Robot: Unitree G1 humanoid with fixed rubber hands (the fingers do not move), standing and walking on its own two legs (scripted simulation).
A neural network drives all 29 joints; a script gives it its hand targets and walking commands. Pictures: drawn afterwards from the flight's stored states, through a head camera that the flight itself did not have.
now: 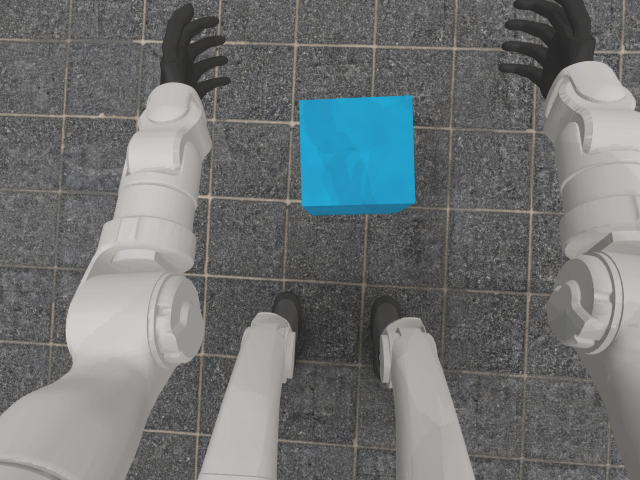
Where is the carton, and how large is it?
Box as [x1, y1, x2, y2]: [299, 95, 414, 215]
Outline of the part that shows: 411,95 299,100 301,199 302,206 311,215 392,213 397,212 414,203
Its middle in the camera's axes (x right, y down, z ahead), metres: +0.08 -0.15 +0.84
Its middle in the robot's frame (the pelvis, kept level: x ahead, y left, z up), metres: +0.53 -0.02 -0.53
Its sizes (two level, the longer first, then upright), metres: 0.210 0.200 0.250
